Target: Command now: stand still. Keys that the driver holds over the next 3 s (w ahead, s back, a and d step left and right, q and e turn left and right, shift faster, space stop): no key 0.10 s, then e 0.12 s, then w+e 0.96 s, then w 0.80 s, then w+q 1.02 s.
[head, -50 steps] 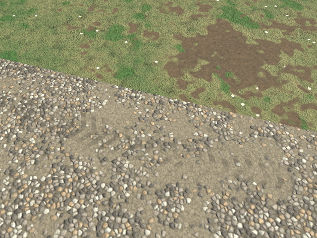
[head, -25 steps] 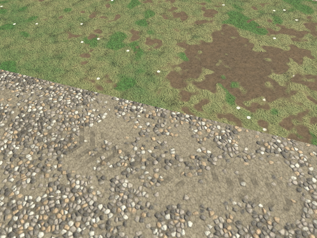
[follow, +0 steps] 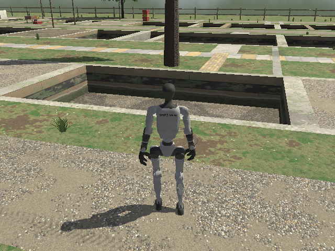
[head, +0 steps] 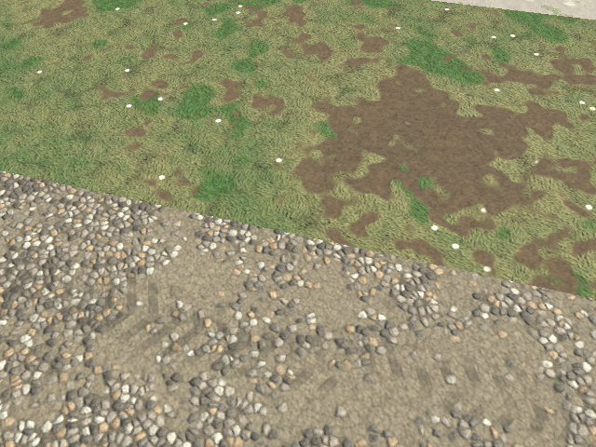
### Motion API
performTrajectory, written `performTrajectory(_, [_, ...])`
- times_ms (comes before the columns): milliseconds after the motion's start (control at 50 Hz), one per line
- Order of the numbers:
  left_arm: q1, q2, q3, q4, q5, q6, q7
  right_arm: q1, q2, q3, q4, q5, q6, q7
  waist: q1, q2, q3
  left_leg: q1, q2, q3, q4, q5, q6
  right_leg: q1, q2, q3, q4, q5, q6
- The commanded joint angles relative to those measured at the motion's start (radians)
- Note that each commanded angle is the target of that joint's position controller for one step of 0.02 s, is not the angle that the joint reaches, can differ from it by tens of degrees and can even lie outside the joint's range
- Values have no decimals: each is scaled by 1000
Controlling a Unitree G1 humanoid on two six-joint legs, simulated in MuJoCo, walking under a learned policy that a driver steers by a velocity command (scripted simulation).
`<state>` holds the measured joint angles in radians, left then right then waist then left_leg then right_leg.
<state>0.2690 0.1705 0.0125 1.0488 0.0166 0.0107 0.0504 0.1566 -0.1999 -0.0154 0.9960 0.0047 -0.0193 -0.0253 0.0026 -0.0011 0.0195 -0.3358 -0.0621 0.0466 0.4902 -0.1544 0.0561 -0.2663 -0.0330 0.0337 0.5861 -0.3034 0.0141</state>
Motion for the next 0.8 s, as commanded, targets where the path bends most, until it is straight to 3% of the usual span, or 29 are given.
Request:
performTrajectory(20, [96,105,21,11,-4,-18,1,1,-86,-19,-35,-4,-6,-14,-6,-95,94,51,78,-96,-129,-253,-12,-148,-17,37,-247,-253,-69])
performTrajectory(60, [58,97,24,10,-6,-45,-3,37,-76,-19,-16,-9,-8,-18,-28,-113,65,126,71,-78,-73,-134,-1,-153,-23,46,-269,-189,-53])
performTrajectory(120, [79,76,21,13,-15,-65,-11,56,-75,-18,7,-10,-12,-15,-20,-49,35,146,78,-77,-57,-45,9,-104,-19,46,-244,-68,-55])
performTrajectory(180, [36,139,39,-45,-23,-61,-12,26,-119,-32,-17,-7,-12,-29,-14,-54,10,149,74,-49,4,32,3,-91,-31,89,-207,119,-88])
performTrajectory(220, [33,162,52,-80,-28,-54,-10,32,-125,-39,-28,-5,-8,-40,-8,-58,-11,137,71,-27,47,62,-3,-73,-49,135,-187,219,-117])
performTrajectory(260, [86,167,66,-89,-40,-44,-7,43,-102,-40,-34,-1,-6,-40,6,-84,-27,73,38,16,111,-220,-7,-45,-73,213,-201,-37,-178])
performTrajectory(300, [137,195,83,-103,-54,-53,-6,-5,-78,-37,-68,12,-32,-23,29,-121,50,-94,28,-22,172,-363,14,-16,-162,412,-290,-400,-258])
performTrajectory(320, [125,207,89,-116,-57,-63,-3,-22,-70,-34,-80,21,-55,-11,23,-141,80,-129,35,-47,188,-318,25,-6,-198,494,-328,-441,-278])
performTrajectory(340, [82,209,90,-133,-55,-71,-2,-6,-75,-36,-79,27,-78,0,-2,-152,91,-125,52,-71,158,-266,32,7,-207,518,-327,-384,-277])
performTrajectory(380, [-25,178,83,-177,-58,-71,-7,107,-106,-49,-41,28,-110,13,-84,-118,53,87,65,-75,-11,-179,36,-75,-128,419,-238,-205,-215])
performTrajectory(400, [-88,128,72,-215,-60,-71,-12,217,-160,-68,-7,17,-118,10,-132,-13,29,287,144,-181,-95,-242,51,-242,-26,286,-79,-136,-153])
performTrajectory(420, [-129,66,56,-261,-60,-82,-18,348,-243,-93,16,7,-119,7,-161,217,-17,501,333,-502,-255,-332,129,-440,125,97,264,-132,-80])
performTrajectory(440, [-80,99,61,-265,-51,-97,-23,338,-248,-86,12,-12,-123,10,-122,253,-10,513,490,-727,-290,-230,206,-560,122,150,482,-260,-76])
performTrajectory(460, [-27,135,70,-237,-55,-104,-32,271,-175,-65,-14,-13,-126,10,-69,108,26,485,486,-641,-266,-139,195,-587,67,204,586,-196,-92])
performTrajectory(480, [-4,133,71,-220,-61,-102,-38,219,-153,-60,-34,-5,-125,10,-40,49,44,458,446,-515,-265,-87,154,-587,33,196,604,-92,-100])
performTrajectory(500, [-13,123,72,-217,-59,-99,-39,181,-148,-56,-45,4,-120,13,-31,33,56,430,404,-403,-283,-36,113,-578,1,181,578,-7,-102])
performTrajectory(540, [-42,118,78,-224,-53,-88,-53,184,-105,-41,-38,-7,-108,18,-37,80,38,394,320,-207,-295,130,57,-520,-31,116,555,98,-90])
performTrajectory(580, [-78,97,75,-249,-51,-77,-68,223,-117,-43,-23,-15,-104,16,-49,81,31,385,296,-114,-303,242,66,-529,-43,72,560,149,-68])
performTrajectory(660, [-218,78,58,-335,-52,-73,-76,222,-160,-50,-28,-22,-93,5,-70,55,77,353,303,-17,-340,285,82,-566,-62,35,373,247,-40])
performTrajectory(760, [-346,73,42,-411,-49,-74,-106,257,-190,-57,-30,-4,-84,2,-96,62,110,372,328,93,-334,301,78,-495,-56,-70,164,299,-66])
performTrajectory(800, [-363,83,44,-435,-50,-72,-120,255,-202,-61,-32,5,-75,3,-78,70,110,405,342,132,-288,427,66,-444,-36,-106,108,247,-98])
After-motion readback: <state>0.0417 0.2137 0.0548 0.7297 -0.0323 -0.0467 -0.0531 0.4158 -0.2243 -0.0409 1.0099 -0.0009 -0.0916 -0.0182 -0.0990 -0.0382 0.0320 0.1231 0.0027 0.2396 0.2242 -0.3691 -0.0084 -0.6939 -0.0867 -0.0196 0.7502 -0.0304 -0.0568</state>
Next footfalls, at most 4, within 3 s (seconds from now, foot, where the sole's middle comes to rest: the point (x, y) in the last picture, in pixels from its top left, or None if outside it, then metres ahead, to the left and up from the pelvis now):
0.90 right None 0.38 -0.23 -0.77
1.44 left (418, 357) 0.73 -0.24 -0.77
1.98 right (560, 330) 0.80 -0.60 -0.77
2.54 left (502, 219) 1.17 -0.55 -0.77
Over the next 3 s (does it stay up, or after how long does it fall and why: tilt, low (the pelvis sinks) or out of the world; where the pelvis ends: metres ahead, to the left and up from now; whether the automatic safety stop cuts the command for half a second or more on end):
stays up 1.23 -0.67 0.00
